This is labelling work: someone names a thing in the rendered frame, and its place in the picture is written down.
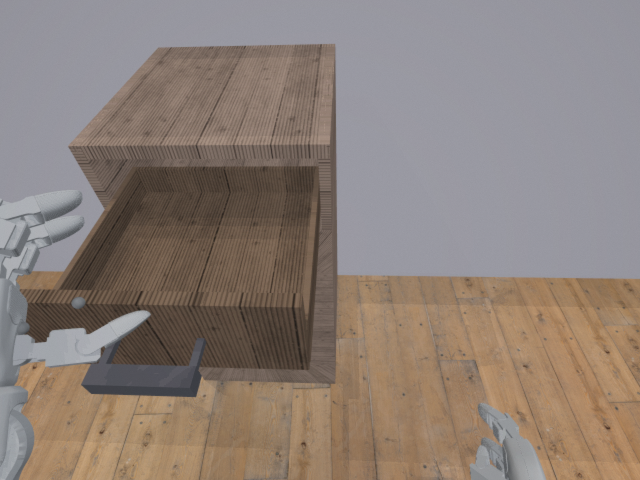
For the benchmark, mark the drawer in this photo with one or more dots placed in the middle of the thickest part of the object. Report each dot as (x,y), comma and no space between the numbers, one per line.
(228,254)

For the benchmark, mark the handle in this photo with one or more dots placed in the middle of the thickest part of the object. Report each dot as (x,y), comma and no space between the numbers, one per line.
(144,380)

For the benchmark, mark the robot left hand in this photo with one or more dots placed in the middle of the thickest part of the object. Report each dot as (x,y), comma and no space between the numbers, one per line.
(25,227)

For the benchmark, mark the left robot forearm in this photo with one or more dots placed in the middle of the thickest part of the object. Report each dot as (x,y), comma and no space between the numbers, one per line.
(16,432)

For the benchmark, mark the robot right hand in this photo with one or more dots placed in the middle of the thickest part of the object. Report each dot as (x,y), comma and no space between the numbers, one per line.
(515,460)

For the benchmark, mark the cabinet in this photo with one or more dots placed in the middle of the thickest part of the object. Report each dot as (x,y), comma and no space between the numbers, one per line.
(231,106)

